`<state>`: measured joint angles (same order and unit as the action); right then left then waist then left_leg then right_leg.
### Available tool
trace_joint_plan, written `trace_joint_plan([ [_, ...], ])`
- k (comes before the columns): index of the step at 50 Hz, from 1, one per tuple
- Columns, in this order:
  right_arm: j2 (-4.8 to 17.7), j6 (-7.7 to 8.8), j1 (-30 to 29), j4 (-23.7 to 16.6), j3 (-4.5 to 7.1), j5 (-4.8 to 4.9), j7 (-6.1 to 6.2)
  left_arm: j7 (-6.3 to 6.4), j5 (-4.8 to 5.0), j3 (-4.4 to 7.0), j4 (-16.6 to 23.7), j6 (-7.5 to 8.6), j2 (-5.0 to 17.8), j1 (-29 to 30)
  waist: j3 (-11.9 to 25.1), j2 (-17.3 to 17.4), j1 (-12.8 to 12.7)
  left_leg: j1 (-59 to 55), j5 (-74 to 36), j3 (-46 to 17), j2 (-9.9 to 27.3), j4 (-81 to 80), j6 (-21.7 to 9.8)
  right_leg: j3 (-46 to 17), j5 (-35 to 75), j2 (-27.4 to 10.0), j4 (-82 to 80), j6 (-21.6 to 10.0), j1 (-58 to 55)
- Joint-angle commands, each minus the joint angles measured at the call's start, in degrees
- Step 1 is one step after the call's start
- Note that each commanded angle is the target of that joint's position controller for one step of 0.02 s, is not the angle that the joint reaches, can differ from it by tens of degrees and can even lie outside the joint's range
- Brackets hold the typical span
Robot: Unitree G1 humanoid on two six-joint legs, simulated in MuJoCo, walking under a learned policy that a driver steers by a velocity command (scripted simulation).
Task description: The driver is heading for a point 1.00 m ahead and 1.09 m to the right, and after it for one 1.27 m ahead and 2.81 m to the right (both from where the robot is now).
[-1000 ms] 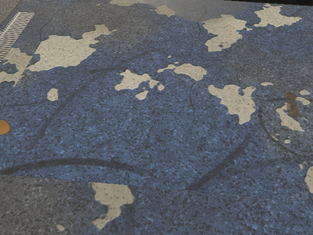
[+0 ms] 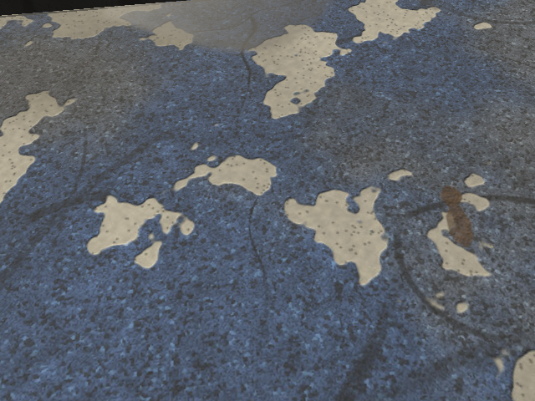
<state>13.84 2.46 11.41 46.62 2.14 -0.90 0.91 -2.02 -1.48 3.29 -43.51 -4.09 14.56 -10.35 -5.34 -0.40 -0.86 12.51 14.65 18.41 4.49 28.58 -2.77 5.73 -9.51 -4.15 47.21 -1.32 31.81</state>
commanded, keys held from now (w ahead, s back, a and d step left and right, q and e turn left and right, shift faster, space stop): e+shift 1.00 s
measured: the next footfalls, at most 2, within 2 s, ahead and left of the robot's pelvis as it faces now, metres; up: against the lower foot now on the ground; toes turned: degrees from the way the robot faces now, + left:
right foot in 0.10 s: +0.13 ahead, -0.11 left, +0.00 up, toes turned -12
left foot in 0.54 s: +0.20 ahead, +0.06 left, +0.00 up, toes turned -37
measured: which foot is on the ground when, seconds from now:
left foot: down 0.00-0.10, up 0.12-0.52, down 0.54-0.98, up 1.00-1.00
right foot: up 0.00-0.08, down 0.10-0.54, up 0.56-0.96, down 0.98-1.00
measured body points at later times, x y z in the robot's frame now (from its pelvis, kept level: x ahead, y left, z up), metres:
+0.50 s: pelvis +0.07 -0.01 +0.00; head +0.11 -0.02 +0.45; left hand +0.31 +0.21 -0.11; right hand +0.11 -0.32 -0.10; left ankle +0.16 +0.10 -0.72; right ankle +0.09 -0.10 -0.74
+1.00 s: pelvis +0.07 -0.01 -0.01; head +0.08 -0.05 +0.43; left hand +0.40 -0.01 -0.09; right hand -0.11 -0.26 -0.12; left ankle +0.16 +0.08 -0.73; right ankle -0.01 -0.06 -0.74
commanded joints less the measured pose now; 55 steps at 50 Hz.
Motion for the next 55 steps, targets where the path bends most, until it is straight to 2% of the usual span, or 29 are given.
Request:
trace_joint_plan([
  [1,8.5,-0.51,-0.9,-3.9,2.55,0.13,-0.36,-0.4,-0.06,1.23,4.9,-0.31,3.9,0.1,6.4,7.0,0.5,0.7,-13.0,-5.6,17.7,-5.7,-5.0,1.6,-4.6,0.7,-3.6,-1.2,-9.0],
  [3,9.4,-1.68,-0.1,-3.9,3.15,0.48,-0.53,-0.21,0.0,1.72,6.0,-0.01,4.1,-0.2,5.8,6.5,0.6,-1.2,-10.5,-4.9,18.7,-0.4,-2.9,2.2,-8.8,1.6,-8.6,-2.3,-10.7],
  [4,9.5,-2.49,1.8,-3.2,3.44,0.55,-0.71,0.12,-0.32,2.08,5.4,0.67,4.6,-2.9,6.9,2.6,-0.4,-0.8,-7.5,-3.3,16.9,7.0,-0.8,0.5,-6.4,2.1,-13.9,-3.2,-14.8],
  [5,8.8,-3.15,4.0,-3.7,3.48,0.24,-1.13,1.19,-0.84,3.59,4.2,1.83,10.0,-8.0,7.5,-10.4,-2.1,5.0,1.2,-0.9,11.3,23.3,3.1,-12.8,5.1,-3.4,-23.8,-5.9,-20.2],
  [6,4.6,-3.65,1.5,-8.9,2.18,0.14,-1.31,1.68,-0.04,5.77,5.0,2.02,19.1,-8.6,6.9,-21.2,-0.9,24.7,28.2,-4.7,-1.5,36.2,8.1,-39.3,22.7,-16.0,-27.8,-16.4,-26.6],
  [7,6.0,-4.27,-1.3,-9.3,1.9,-1.29,-0.77,1.65,1.34,6.48,4.9,2.16,18.3,-12.6,12.4,-12.1,-4.2,27.1,27.8,-16.6,-1.8,42.7,8.1,-41.4,18.3,-16.7,-29.5,-20.1,-29.9],
  [9,5.9,-3.5,-3.9,-9.1,1.92,-0.08,-0.16,2.41,0.75,5.03,5.2,1.45,13.3,-6.9,7.5,-6.1,-1.6,27.7,16.3,-19.9,0.2,39.9,6.8,-30.9,8.5,-10.9,-29.1,-16.8,-25.4],
  [11,6.7,-3.16,-3.7,-8.6,2.19,-1.12,0.21,2.77,1.18,3.83,7.4,1.09,9.1,-0.6,8.1,-5.7,0.5,23.5,9.3,-20.2,0.0,35.9,6.1,-25.2,12.8,-5.5,-28.1,-13.2,-22.2],
  [14,5.1,-4.03,-2.6,-8.8,1.65,-0.58,0.02,1.79,0.98,4.42,7.6,1.56,10.7,-2.6,11.4,-1.5,0.3,20.7,8.9,-20.6,-2.3,31.1,6.2,-25.1,19.3,-4.0,-26.2,-12.7,-23.0],
  [22,6.3,-3.71,-5.2,-11.3,1.21,0.18,0.62,0.6,0.1,5.5,8.6,0.87,13.2,-2.8,10.2,-5.9,-1.7,14.4,7.3,-23.0,-7.1,15.8,4.7,-35.7,4.1,-1.5,-26.7,-11.2,-19.6],
  [24,6.8,-3.27,-3.6,-11.2,1.26,0.54,0.82,0.27,0.16,5.58,8.9,0.84,13.3,-1.3,10.0,-7.0,-0.9,10.0,7.5,-23.3,-8.3,10.8,3.7,-38.1,5.2,-0.6,-26.1,-9.8,-18.0],
  [26,7.2,-2.77,0.5,-10.4,1.45,0.61,1.47,0.21,0.83,5.37,9.4,0.92,12.6,1.6,9.5,-7.4,1.8,0.8,3.6,-23.0,-8.6,-0.5,2.7,-38.7,1.8,2.1,-24.8,-6.4,-13.1],
  [27,9.4,-2.39,2.7,-10.0,2.04,0.14,2.13,0.47,1.54,4.83,9.9,1.16,10.9,2.0,9.3,-4.1,2.9,-5.6,2.9,-26.5,-3.7,-9.8,1.6,-35.9,-5.6,5.7,-21.6,-3.1,-8.1],
  [28,15.6,-2.47,1.7,-11.1,3.18,-0.76,2.48,0.88,2.25,3.73,11.0,1.44,6.3,-0.3,10.5,9.4,1.1,-11.8,9.9,-42.2,12.6,-16.6,-3.1,-24.4,-21.1,13.6,-8.7,0.9,1.0],
  [29,16.6,-2.84,-3.0,-12.4,3.46,-1.34,2.02,1.21,-0.15,4.5,10.1,1.55,9.9,-1.3,7.3,13.1,0.1,-4.9,7.2,-50.0,19.6,-19.0,-8.7,-14.0,-22.6,15.8,4.8,2.4,4.9],
  [30,11.9,-3.04,-4.1,-13.1,2.35,-1.2,1.82,0.82,-1.23,5.38,9.4,1.47,13.1,-0.4,6.2,8.1,-0.4,-1.8,-0.5,-43.9,17.9,-16.7,-9.7,-13.4,-19.2,10.6,12.2,2.8,2.6],
  [31,8.8,-3.09,-6.1,-13.3,1.45,-0.81,1.61,0.18,-1.07,5.41,8.3,1.21,12.4,-1.8,5.6,5.9,-1.7,-0.1,-6.5,-36.7,13.7,-14.5,-8.5,-12.8,-16.1,10.0,16.3,2.8,0.9],
  [32,8.2,-3.08,-7.6,-13.7,1.19,-0.65,1.52,-0.48,-0.78,5.21,7.5,0.73,11.5,-3.6,5.9,6.3,-2.7,-0.9,-10.9,-30.8,10.4,-13.1,-7.1,-11.9,-13.6,9.5,20.1,3.1,0.7],
  [35,8.3,-2.85,-5.1,-13.8,1.33,-0.86,1.79,-1.76,0.69,4.27,7.4,-0.09,10.2,-3.2,6.3,8.2,-0.6,-5.9,-19.9,-22.2,8.4,-10.7,-6.8,-8.1,-11.6,7.6,21.4,5.0,3.1],
  [39,10.5,-2.7,1.8,-12.0,2.62,-0.89,1.43,-2.25,0.83,3.08,10.1,-0.68,8.3,3.3,6.8,9.8,3.4,-13.1,-27.0,-19.1,12.1,-8.7,-7.9,-5.5,-13.6,4.5,12.7,6.0,4.4],
  [43,11.9,-2.65,1.1,-12.0,3.57,-0.88,-0.05,-2.62,1.6,2.37,11.7,-0.86,6.9,5.0,8.2,11.8,3.2,-9.5,-28.6,-12.6,13.2,-6.1,-6.3,-1.8,-15.6,3.5,1.1,4.1,-5.9],
  [45,12.5,-2.71,1.4,-11.8,3.99,-0.32,-0.86,-2.29,1.84,2.49,12.2,-0.86,7.2,5.3,8.6,12.8,3.1,-8.5,-28.3,-10.6,14.0,-3.9,-5.0,0.6,-14.9,4.4,-4.1,2.9,-9.8],
  [47,12.8,-2.97,1.7,-11.7,4.28,0.66,-1.43,-1.79,1.32,2.82,12.5,-0.76,7.5,4.5,8.9,12.4,2.2,-7.2,-26.6,-9.1,15.3,0.5,-2.7,1.3,-13.3,5.0,-10.8,1.4,-13.6],
  [48,12.8,-3.33,1.3,-11.5,4.41,1.35,-1.61,-1.25,0.69,3.01,11.6,-0.29,7.5,1.3,9.7,9.7,-0.3,-3.8,-23.2,-6.9,14.8,5.9,-0.3,0.6,-7.6,5.6,-18.3,0.4,-19.3],
  [49,12.2,-3.54,3.2,-11.2,4.41,1.37,-1.83,-0.3,-0.33,3.99,9.8,0.58,10.7,-4.1,11.0,1.2,-3.1,4.9,-13.1,-4.7,12.1,17.1,3.1,-8.0,-1.0,2.8,-26.0,-1.4,-29.1],
  [50,6.5,-3.84,2.6,-16.0,2.88,0.51,-2.19,0.58,0.1,6.22,10.8,1.16,21.8,-5.2,9.8,-19.0,-0.8,25.7,24.1,-3.1,2.1,32.0,8.4,-35.4,25.1,-15.5,-26.5,-8.6,-36.2],
  [51,8.6,-4.84,-3.9,-17.3,2.74,-1.45,-1.14,0.72,1.42,7.06,10.8,1.47,21.0,-9.8,13.6,-11.1,-6.7,28.7,25.9,-16.0,0.1,38.4,8.5,-37.0,31.6,-16.6,-24.9,-15.5,-36.2],
  [53,9.0,-4.74,-3.6,-15.9,2.8,-0.12,-0.69,1.6,1.1,5.1,10.4,1.11,15.8,-3.6,7.4,-7.6,-2.3,28.2,15.0,-19.3,1.8,37.9,7.5,-27.8,20.0,-9.9,-26.3,-13.3,-30.1],
  [55,10.5,-4.49,-0.9,-13.7,3.28,-0.87,-0.42,2.19,1.37,3.77,11.7,0.88,12.4,2.7,6.5,-8.2,0.6,24.1,8.0,-18.8,1.0,35.6,7.2,-23.3,19.1,-4.5,-26.7,-10.9,-25.5],
])
Velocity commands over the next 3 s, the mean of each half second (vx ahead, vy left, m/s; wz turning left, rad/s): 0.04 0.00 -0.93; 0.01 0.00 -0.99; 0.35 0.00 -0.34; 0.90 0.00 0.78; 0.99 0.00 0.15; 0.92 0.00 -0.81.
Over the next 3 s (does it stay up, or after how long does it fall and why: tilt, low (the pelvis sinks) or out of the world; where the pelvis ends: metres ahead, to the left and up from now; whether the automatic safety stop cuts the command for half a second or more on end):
stays up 1.07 -0.94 -0.01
